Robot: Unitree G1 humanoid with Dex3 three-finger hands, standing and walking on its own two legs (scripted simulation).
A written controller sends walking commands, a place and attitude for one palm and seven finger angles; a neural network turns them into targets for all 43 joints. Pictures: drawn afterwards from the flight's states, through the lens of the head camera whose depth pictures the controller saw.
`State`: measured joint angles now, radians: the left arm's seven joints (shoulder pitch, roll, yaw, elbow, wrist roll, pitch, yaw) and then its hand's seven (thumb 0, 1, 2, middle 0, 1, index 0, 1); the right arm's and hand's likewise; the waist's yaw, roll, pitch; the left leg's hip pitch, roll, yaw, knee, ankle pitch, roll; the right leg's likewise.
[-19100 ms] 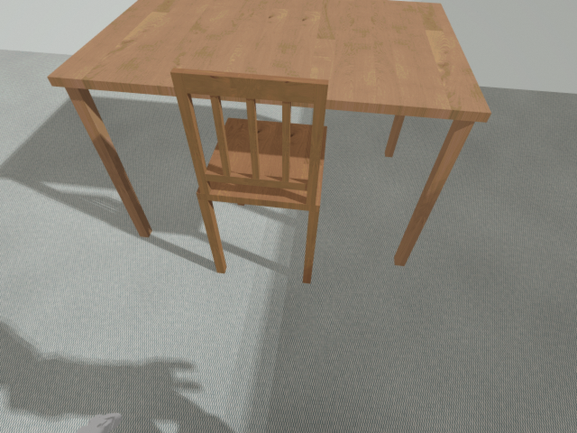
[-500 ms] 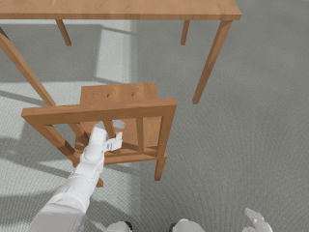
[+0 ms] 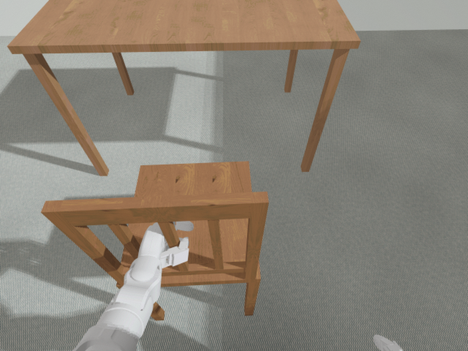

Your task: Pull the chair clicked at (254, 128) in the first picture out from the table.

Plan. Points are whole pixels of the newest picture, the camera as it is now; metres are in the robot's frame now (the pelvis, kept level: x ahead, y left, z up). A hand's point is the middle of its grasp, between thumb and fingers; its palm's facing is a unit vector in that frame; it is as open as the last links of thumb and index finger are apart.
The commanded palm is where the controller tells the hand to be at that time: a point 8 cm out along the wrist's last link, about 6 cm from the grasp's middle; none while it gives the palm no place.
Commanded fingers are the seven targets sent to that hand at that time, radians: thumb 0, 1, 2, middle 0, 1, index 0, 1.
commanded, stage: stop walking, hand still on the chair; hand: left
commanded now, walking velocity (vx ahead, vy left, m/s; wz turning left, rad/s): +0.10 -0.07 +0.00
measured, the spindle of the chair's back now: (175, 246) +0.33 +0.13 -0.09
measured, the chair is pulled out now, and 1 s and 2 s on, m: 0.59 0.63 0.63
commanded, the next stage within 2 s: open the thumb and straighten the fingers in 0.60 s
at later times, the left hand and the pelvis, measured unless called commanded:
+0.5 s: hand (177, 272) +0.26 +0.12 -0.06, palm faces -0.01 -0.99 -0.17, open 5.2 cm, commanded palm +0.25 +0.17 -0.05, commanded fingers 0.00 0.90 0.90 -0.50 -1.45 -0.50 -1.45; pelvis +0.02 -0.01 +0.01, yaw -1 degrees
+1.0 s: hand (172, 266) +0.27 +0.13 -0.05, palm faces -0.01 -0.99 -0.15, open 9.5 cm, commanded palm +0.25 +0.18 -0.03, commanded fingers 0.00 -0.55 0.20 -0.35 -1.01 -0.35 -1.01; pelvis +0.01 -0.01 -0.01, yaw +0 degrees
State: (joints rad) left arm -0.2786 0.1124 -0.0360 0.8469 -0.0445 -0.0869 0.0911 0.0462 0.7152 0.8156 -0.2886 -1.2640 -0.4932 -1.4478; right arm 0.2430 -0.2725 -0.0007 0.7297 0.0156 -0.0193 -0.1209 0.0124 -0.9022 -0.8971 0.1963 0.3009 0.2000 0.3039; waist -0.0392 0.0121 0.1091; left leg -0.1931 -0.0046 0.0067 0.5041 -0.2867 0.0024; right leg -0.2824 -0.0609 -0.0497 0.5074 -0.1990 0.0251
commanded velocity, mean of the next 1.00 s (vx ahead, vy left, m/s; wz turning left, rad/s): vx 0.01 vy -0.01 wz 0.00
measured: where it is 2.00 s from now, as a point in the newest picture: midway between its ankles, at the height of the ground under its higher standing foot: outside the picture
